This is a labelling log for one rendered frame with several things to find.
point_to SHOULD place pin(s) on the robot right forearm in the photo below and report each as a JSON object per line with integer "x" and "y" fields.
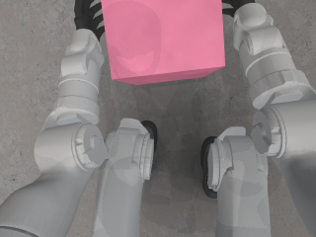
{"x": 267, "y": 63}

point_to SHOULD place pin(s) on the robot right shin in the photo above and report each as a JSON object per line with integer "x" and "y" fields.
{"x": 262, "y": 161}

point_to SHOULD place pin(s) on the left robot hand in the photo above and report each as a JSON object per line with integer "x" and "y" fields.
{"x": 84, "y": 17}

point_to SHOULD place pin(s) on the carton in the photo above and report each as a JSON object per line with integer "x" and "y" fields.
{"x": 155, "y": 41}

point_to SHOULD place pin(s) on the right robot thigh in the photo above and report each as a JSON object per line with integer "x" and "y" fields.
{"x": 243, "y": 208}

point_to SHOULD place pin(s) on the right robot hand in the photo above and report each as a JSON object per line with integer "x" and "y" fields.
{"x": 236, "y": 4}

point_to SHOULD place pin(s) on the robot right upper arm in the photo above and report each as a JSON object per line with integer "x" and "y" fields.
{"x": 287, "y": 133}

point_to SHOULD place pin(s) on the robot left forearm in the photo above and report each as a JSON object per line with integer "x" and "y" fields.
{"x": 79, "y": 82}

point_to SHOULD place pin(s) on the robot left upper arm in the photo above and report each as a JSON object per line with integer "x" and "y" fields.
{"x": 67, "y": 156}

